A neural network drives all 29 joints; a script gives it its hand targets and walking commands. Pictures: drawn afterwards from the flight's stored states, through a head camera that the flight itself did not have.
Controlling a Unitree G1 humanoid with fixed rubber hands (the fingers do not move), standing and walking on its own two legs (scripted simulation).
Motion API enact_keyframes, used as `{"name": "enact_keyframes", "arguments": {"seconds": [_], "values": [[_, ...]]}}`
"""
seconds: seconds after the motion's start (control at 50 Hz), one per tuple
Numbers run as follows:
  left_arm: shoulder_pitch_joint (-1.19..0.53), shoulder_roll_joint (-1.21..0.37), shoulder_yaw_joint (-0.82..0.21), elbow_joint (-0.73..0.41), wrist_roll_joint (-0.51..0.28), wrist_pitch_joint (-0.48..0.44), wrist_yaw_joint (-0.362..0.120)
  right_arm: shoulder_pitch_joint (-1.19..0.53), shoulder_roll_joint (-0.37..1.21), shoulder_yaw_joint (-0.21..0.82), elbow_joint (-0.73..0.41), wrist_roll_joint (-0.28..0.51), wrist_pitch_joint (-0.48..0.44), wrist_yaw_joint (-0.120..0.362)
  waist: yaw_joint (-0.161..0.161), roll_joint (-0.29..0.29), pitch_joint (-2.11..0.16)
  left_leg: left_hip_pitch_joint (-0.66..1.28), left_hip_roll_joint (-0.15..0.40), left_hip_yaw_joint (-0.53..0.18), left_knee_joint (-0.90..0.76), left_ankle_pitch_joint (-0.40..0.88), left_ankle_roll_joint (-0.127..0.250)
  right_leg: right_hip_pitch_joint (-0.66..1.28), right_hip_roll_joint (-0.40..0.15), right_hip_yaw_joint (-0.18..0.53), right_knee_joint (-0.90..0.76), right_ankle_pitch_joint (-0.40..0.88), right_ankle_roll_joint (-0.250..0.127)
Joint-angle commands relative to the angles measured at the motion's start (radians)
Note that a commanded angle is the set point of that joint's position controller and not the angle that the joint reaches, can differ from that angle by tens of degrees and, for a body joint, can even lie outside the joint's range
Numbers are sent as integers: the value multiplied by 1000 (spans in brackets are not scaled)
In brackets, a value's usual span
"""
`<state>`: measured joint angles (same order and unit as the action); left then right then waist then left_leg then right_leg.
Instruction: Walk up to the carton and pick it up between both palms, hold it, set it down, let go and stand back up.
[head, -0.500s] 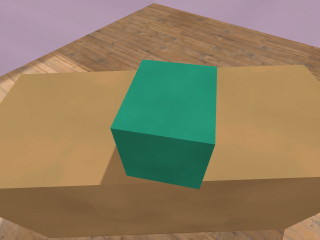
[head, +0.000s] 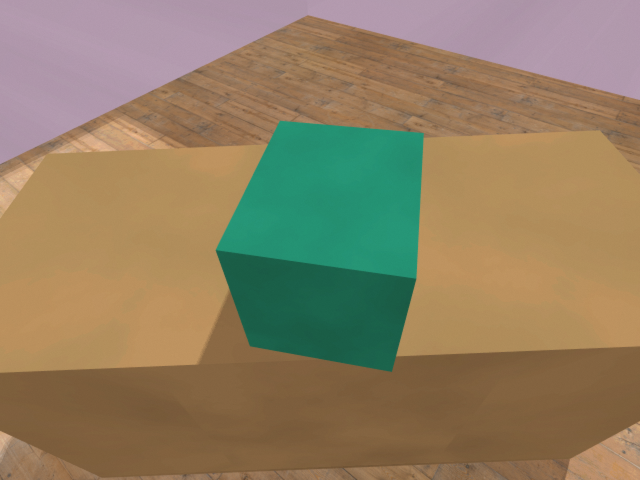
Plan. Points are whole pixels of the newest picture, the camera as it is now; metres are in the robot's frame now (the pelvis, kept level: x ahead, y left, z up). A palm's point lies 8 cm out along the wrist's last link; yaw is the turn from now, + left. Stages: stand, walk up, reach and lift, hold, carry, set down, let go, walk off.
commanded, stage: stand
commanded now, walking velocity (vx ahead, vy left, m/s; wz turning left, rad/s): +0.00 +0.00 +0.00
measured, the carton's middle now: (334, 242) +0.44 -0.02 +0.04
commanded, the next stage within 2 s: none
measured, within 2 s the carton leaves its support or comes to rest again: neither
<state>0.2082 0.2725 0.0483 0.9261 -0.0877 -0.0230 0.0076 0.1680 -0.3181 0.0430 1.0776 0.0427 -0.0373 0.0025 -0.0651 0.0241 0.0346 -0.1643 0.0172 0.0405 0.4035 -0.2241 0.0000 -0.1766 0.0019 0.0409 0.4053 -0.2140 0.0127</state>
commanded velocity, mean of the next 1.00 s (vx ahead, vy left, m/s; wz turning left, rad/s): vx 0.00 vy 0.00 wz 0.00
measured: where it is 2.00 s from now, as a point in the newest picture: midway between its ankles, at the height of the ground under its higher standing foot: outside the picture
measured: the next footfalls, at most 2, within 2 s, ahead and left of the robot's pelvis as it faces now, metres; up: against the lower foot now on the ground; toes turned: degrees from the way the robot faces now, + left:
none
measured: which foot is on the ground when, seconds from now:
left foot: down 0.00-1.00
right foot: down 0.00-1.00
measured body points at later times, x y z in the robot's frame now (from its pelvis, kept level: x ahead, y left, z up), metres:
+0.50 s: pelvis -0.01 +0.00 +0.00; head -0.01 -0.02 +0.45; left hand +0.08 +0.27 -0.12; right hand +0.03 -0.28 -0.15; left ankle +0.00 +0.12 -0.74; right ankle +0.00 -0.13 -0.74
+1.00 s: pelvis -0.01 -0.01 +0.00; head -0.01 -0.02 +0.45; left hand +0.08 +0.27 -0.12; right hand +0.02 -0.29 -0.15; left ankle +0.00 +0.12 -0.74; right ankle +0.00 -0.13 -0.74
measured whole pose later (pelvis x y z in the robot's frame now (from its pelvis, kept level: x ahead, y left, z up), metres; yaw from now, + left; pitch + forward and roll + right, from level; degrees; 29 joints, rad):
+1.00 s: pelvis -0.01 -0.01 +0.00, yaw +0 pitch -2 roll +0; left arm 0.20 0.27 0.03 0.99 -0.09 -0.02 0.01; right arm 0.17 -0.32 0.04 1.13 0.04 -0.04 0.01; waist -0.07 0.02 0.03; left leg -0.15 0.02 0.04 0.38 -0.19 -0.01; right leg -0.18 0.00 0.04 0.41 -0.20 0.01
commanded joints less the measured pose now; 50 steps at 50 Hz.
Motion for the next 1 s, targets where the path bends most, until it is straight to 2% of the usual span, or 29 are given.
{"name": "enact_keyframes", "arguments": {"seconds": [0.0,0.06,0.1,0.12,0.14,0.16,0.2,0.24,0.36,0.38,0.4,0.5,0.52,0.54,0.58,0.66,0.7,0.76,0.78,0.8,0.92,0.98], "values": [[-67,261,36,-17,116,-30,2,-31,-243,-76,-38,-73,-23,-7,44,-23,-116,60,127,-113,-92,174,36,69,-124,80,-84,219,-60],[-69,264,34,-11,112,-30,4,-38,-249,-80,-31,-75,-21,-7,44,-7,-113,50,127,-114,-95,161,39,78,-127,83,-85,223,-61],[-71,261,31,-9,112,-30,2,-35,-241,-75,-28,-73,-23,-8,46,-35,-116,52,132,-125,-103,157,42,71,-124,81,-79,211,-64],[-66,260,34,-7,114,-31,2,-31,-252,-76,-28,-76,-24,-6,45,-17,-121,62,130,-118,-99,150,37,71,-125,84,-89,199,-58],[-74,261,35,-5,114,-30,3,-21,-246,-78,-22,-72,-23,-6,39,-31,-121,62,128,-120,-101,144,38,76,-124,85,-90,204,-62],[-79,261,32,-9,111,-31,4,-35,-248,-78,-21,-76,-23,-7,49,-35,-102,44,130,-122,-104,138,38,65,-122,84,-88,192,-61],[-74,274,36,2,114,-30,2,-34,-251,-77,-21,-70,-19,-6,41,-13,-107,50,126,-123,-114,118,38,60,-121,83,-96,170,-61],[-76,273,33,7,118,-30,3,-44,-245,-76,-19,-73,-22,-5,44,-31,-83,33,126,-124,-116,96,37,55,-122,85,-101,148,-57],[-87,280,34,15,119,-30,1,-32,-241,-71,-8,-72,-21,-5,39,-14,-78,27,123,-120,-123,81,37,47,-123,96,-110,137,-59],[-79,276,35,15,115,-29,0,-46,-242,-71,-5,-74,-19,-6,49,-16,-77,29,126,-125,-126,75,37,51,-122,93,-109,124,-56],[-82,272,35,17,116,-29,2,-46,-235,-71,-8,-74,-21,-5,47,-20,-77,23,129,-125,-128,66,36,51,-123,91,-107,118,-57],[-78,273,28,26,112,-30,2,-44,-254,-77,0,-73,-22,-5,47,-40,-84,36,127,-121,-129,72,36,50,-126,93,-106,142,-56],[-74,274,31,28,113,-30,4,-43,-252,-74,3,-72,-22,-5,45,-23,-79,36,129,-125,-127,83,33,49,-127,95,-108,146,-59],[-83,276,30,29,114,-30,2,-42,-256,-73,6,-69,-19,-8,44,-38,-68,27,128,-127,-129,79,36,41,-126,92,-108,141,-58],[-71,270,30,31,113,-32,2,-47,-248,-76,-1,-70,-21,-7,45,-22,-79,39,128,-118,-121,83,35,52,-128,98,-116,141,-58],[-75,270,23,37,111,-31,4,-36,-245,-71,11,-69,-24,-4,44,-49,-68,29,124,-119,-129,89,30,45,-128,98,-116,159,-55],[-80,267,25,35,112,-30,5,-48,-246,-72,8,-70,-24,-4,43,-26,-88,40,130,-119,-121,92,33,54,-134,97,-108,158,-56],[-83,267,24,36,111,-28,4,-57,-243,-71,1,-69,-21,-5,48,-35,-91,32,131,-122,-130,94,38,61,-130,94,-105,157,-57],[-79,266,22,39,111,-30,4,-49,-247,-71,7,-69,-23,-6,50,-54,-95,44,131,-123,-130,104,35,58,-130,95,-100,160,-58],[-76,273,23,41,113,-32,4,-45,-244,-70,7,-67,-21,-5,46,-32,-78,42,129,-118,-130,107,33,50,-128,92,-107,161,-53],[-82,264,18,44,107,-31,6,-37,-251,-70,12,-70,-17,-6,50,-55,-72,34,128,-121,-135,93,32,46,-128,94,-111,158,-54],[-81,271,21,50,111,-31,5,-35,-246,-68,10,-67,-20,-5,42,-41,-91,39,134,-119,-125,88,35,60,-134,98,-112,161,-53]]}}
